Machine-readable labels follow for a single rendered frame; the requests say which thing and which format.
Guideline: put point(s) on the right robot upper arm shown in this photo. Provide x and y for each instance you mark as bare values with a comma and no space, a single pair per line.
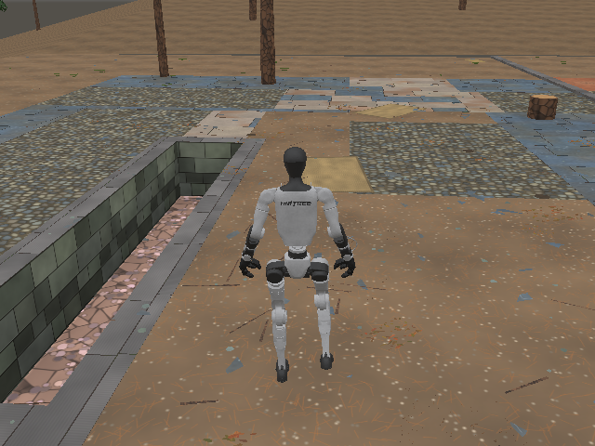
325,196

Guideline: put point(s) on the robot head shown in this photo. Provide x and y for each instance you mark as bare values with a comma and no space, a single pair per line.
295,161

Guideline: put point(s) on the left robot upper arm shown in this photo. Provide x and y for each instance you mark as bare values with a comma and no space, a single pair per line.
266,197

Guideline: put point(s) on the robot left shin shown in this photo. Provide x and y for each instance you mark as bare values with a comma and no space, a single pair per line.
279,340

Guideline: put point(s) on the right robot hand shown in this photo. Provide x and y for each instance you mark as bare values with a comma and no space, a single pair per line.
343,264

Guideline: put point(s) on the robot right forearm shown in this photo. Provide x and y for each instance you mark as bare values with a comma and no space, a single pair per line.
343,245

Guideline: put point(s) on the robot left forearm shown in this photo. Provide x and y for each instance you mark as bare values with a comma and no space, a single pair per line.
250,246

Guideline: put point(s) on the left robot hand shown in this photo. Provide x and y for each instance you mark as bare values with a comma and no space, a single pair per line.
251,264

